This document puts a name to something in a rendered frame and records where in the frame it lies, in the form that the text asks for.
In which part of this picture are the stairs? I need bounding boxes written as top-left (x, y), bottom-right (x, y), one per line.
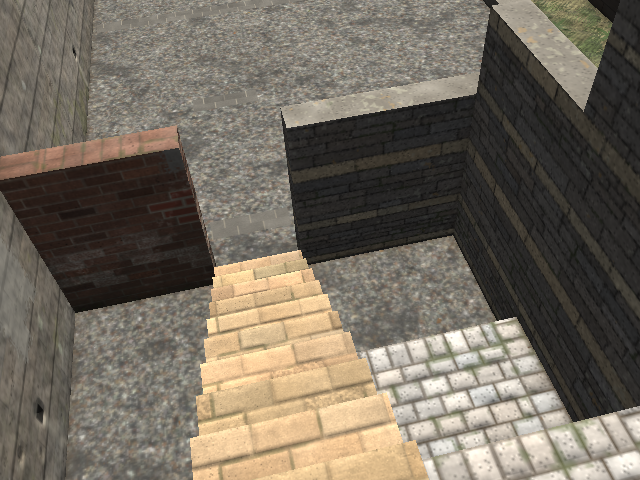
top-left (190, 250), bottom-right (429, 480)

